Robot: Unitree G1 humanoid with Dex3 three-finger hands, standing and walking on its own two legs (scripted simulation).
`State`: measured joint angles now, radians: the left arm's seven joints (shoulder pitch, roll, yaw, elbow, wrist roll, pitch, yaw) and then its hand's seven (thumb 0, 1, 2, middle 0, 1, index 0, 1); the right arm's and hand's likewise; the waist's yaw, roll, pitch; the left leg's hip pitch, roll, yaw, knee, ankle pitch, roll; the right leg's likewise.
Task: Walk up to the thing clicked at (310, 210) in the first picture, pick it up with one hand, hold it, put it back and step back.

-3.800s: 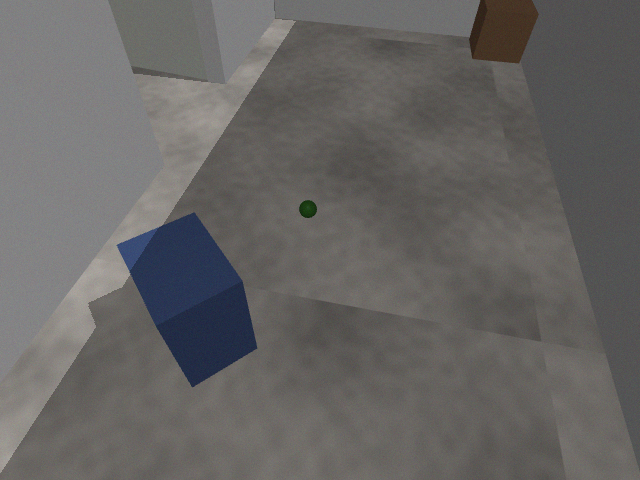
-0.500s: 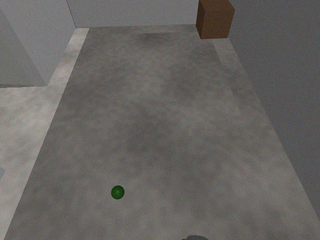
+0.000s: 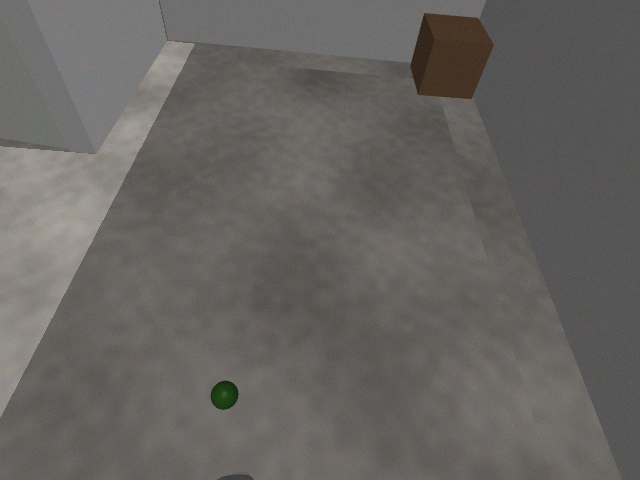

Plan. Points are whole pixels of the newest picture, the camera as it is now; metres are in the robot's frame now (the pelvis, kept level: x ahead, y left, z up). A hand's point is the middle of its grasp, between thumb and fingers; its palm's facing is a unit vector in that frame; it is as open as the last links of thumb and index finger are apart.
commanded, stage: walk up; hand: left
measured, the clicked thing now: (224, 395) +0.45 +0.22 -0.71
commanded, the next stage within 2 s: none
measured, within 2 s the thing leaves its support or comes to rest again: neither
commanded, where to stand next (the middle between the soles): +0.07 -0.02 m, yaw +0 degrees
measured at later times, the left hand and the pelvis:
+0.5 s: hand out of the picture +0.07 +0.25 -0.13, palm faces +0.03 -0.94 -0.34, open 7.3 cm; pelvis +0.01 -0.01 +0.02, yaw +1 degrees
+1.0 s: hand out of the picture +0.12 +0.25 -0.13, palm faces +0.00 -0.95 -0.31, open 7.3 cm; pelvis +0.03 +0.00 +0.03, yaw +1 degrees
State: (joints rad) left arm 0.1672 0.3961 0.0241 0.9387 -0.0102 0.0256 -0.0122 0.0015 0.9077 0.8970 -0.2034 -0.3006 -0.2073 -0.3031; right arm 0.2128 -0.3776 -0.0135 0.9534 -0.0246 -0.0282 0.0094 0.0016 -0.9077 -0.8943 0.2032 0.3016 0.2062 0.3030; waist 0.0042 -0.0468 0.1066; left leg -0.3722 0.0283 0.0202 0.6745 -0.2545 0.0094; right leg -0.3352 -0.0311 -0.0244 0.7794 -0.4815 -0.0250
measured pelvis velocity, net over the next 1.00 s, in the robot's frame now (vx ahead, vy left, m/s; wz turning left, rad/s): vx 0.03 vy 0.00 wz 0.01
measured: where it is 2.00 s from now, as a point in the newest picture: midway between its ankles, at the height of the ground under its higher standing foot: outside the picture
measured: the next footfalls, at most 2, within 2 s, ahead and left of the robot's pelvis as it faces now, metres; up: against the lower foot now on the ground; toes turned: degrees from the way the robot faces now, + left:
none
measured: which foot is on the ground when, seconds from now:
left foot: down 0.00-1.00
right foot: down 0.00-1.00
